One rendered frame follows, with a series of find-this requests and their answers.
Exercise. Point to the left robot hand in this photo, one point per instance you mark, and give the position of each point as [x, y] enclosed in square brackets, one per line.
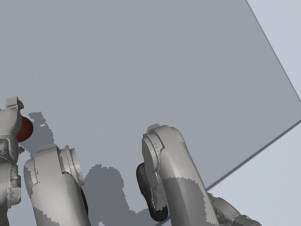
[11, 119]

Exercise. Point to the right robot foot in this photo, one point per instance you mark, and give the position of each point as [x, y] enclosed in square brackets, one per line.
[145, 189]

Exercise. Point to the left robot arm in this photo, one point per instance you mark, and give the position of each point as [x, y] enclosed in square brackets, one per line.
[10, 181]

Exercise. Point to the right robot arm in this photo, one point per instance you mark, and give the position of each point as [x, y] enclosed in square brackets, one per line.
[244, 220]

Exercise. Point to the left robot foot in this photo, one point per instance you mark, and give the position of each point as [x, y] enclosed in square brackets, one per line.
[85, 202]

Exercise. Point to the right robot hand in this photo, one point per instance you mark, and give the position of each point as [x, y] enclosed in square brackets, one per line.
[225, 212]

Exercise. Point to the ball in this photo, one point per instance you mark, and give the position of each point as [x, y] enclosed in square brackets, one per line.
[25, 131]

